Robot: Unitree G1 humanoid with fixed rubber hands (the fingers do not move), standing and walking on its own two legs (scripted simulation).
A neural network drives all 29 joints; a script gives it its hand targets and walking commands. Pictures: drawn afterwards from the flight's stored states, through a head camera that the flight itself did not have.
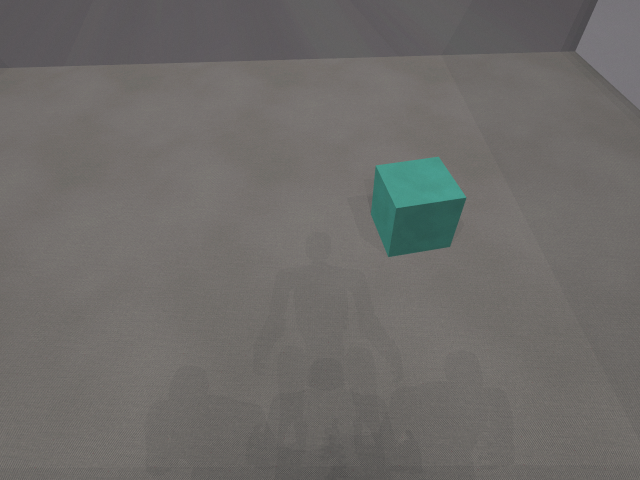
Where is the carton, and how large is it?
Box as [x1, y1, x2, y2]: [371, 157, 466, 256]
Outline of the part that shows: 438,157 376,165 371,215 388,256 449,246 466,197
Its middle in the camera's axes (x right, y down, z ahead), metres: +0.40 -0.16 +1.61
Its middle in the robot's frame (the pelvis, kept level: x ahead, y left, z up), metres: +1.27 -0.31 -0.63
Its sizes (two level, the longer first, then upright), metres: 0.272 0.265 0.276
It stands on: the floor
